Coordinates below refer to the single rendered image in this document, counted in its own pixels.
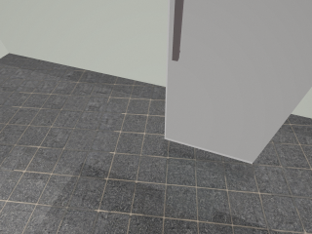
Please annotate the handle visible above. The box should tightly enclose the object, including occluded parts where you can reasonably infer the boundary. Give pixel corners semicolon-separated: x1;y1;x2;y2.
172;0;184;61

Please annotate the fridge door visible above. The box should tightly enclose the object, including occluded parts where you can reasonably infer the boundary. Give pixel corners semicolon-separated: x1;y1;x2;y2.
166;0;312;162

